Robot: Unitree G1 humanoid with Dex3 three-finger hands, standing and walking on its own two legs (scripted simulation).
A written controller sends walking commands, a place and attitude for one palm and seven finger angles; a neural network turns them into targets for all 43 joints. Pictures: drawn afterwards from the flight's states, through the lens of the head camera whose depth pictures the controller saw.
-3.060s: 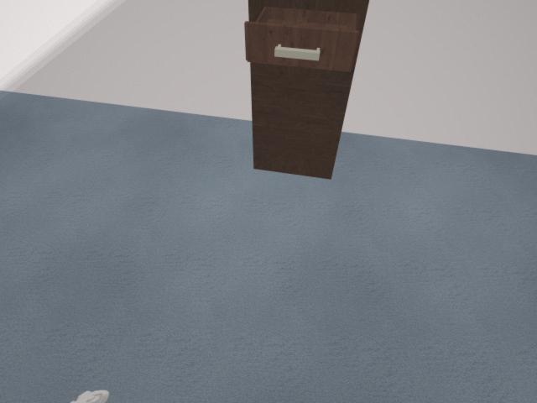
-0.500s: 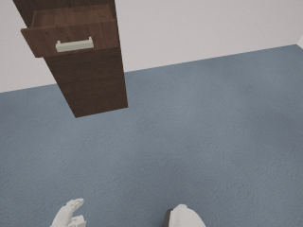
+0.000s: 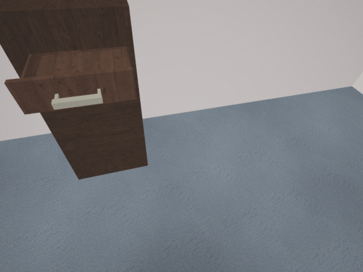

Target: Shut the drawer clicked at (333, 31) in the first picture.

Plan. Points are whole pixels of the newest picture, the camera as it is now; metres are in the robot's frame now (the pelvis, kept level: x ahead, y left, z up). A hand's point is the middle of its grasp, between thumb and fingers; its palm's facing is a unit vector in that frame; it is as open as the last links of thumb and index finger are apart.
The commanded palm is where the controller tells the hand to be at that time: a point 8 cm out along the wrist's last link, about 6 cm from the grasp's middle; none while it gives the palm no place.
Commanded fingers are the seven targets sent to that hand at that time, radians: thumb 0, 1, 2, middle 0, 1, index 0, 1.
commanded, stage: turn to face it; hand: left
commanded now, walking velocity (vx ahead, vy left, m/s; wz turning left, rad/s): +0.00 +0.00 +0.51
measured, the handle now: (78, 97) +0.63 +0.39 +0.00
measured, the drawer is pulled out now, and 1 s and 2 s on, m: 0.17 0.17 0.17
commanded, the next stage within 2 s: take the last steps up to it in 0.50 s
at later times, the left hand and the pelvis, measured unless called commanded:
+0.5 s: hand out of the picture +0.07 +0.18 -0.16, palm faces +0.23 -0.93 -0.28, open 7.4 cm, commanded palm none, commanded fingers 0.00 0.90 0.90 -0.20 -0.30 -0.20 -0.30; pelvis +0.03 -0.03 +0.00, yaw +11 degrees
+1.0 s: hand out of the picture -0.04 +0.17 -0.17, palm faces +0.35 -0.92 -0.17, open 7.4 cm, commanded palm none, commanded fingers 0.00 0.90 0.90 -0.20 -0.30 -0.20 -0.30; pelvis +0.05 +0.00 +0.01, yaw +18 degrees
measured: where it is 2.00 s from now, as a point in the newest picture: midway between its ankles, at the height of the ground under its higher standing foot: (170, 267)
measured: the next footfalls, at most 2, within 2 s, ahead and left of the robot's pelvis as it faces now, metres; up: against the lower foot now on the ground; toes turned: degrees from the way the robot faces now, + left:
left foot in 0.02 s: +0.10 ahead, +0.11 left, +0.00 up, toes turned +7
right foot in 0.44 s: +0.11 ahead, -0.13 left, +0.00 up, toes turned +7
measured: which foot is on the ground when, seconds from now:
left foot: up 0.00-0.00, down 0.02-0.44, up 0.46-0.82, down 0.84-1.00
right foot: down 0.00-0.04, up 0.06-0.42, down 0.44-0.86, up 0.88-1.00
